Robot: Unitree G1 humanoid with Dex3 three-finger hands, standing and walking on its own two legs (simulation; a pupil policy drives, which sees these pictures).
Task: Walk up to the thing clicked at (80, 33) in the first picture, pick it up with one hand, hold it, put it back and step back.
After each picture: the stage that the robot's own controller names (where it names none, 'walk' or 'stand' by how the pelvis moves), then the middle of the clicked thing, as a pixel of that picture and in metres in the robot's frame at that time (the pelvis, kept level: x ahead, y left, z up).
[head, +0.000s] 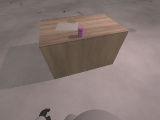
stand; (80, 32) +0.94 +0.16 +0.02
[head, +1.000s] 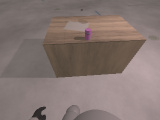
rise first; (87, 34) +0.86 +0.10 +0.03
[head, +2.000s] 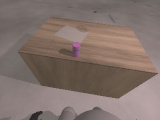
walk; (76, 50) +0.54 +0.16 +0.05
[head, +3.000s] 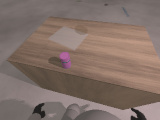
stand; (65, 60) +0.40 +0.21 +0.05
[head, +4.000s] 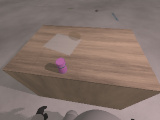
stand; (61, 66) +0.39 +0.22 +0.03
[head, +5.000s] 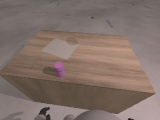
stand; (59, 69) +0.37 +0.24 +0.02
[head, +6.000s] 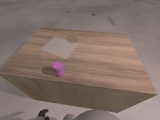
stand; (59, 69) +0.36 +0.24 +0.01
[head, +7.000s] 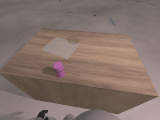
stand; (59, 69) +0.36 +0.24 +0.01
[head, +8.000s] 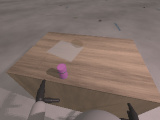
rise first; (62, 71) +0.36 +0.23 +0.02
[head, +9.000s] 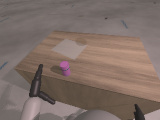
go down; (65, 68) +0.38 +0.23 +0.02
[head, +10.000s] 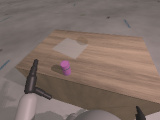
go down; (66, 68) +0.38 +0.23 +0.02
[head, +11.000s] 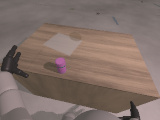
go down; (61, 65) +0.39 +0.22 +0.03
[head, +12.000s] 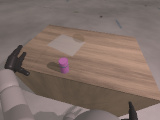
go down; (64, 65) +0.40 +0.21 +0.03
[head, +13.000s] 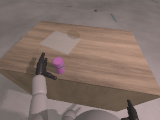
close in; (59, 65) +0.37 +0.22 +0.05
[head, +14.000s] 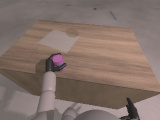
close; (59, 63) +0.39 +0.22 +0.06
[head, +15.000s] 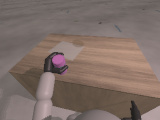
lift; (60, 65) +0.31 +0.20 +0.18
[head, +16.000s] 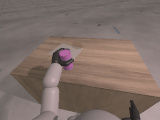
lift; (66, 60) +0.34 +0.16 +0.19
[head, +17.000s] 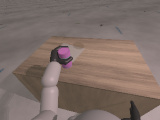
hold; (65, 58) +0.34 +0.17 +0.21
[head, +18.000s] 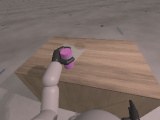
crouch; (67, 59) +0.34 +0.16 +0.21
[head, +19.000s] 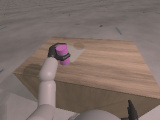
crouch; (63, 55) +0.36 +0.19 +0.22
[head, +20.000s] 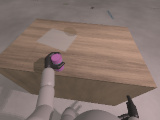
lower; (58, 62) +0.40 +0.22 +0.05
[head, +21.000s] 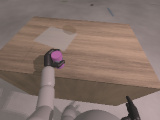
lower; (58, 60) +0.40 +0.22 +0.07
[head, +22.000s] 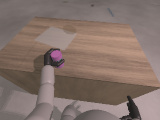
lower; (58, 59) +0.41 +0.22 +0.07
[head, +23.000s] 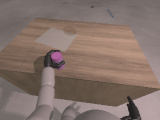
lower; (58, 61) +0.40 +0.22 +0.07
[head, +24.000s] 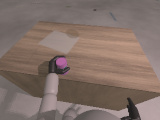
draw back; (62, 66) +0.36 +0.19 +0.06
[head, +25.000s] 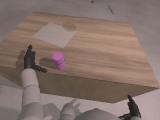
rise; (59, 61) +0.39 +0.20 +0.07
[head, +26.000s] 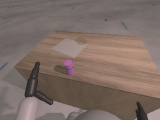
sink last; (69, 67) +0.38 +0.20 +0.05
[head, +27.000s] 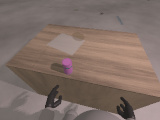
stand; (67, 66) +0.38 +0.19 +0.04
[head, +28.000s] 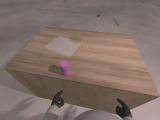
stand; (65, 68) +0.38 +0.20 +0.02
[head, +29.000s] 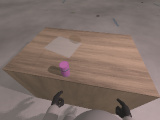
stand; (64, 69) +0.37 +0.20 +0.02
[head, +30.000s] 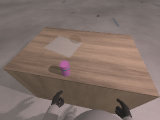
stand; (65, 68) +0.38 +0.20 +0.02
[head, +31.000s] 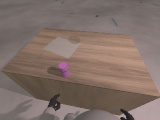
stand; (64, 69) +0.37 +0.20 +0.02
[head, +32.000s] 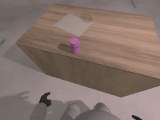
walk; (75, 46) +0.51 +0.15 +0.05
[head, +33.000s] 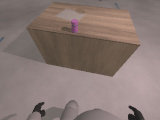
walk; (74, 26) +0.82 +0.22 +0.04
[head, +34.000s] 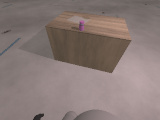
walk; (81, 25) +1.10 +0.18 +0.03
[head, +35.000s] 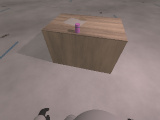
stand; (77, 28) +1.07 +0.23 +0.01
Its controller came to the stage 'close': yes
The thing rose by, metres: 0.19
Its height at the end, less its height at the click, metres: +0.00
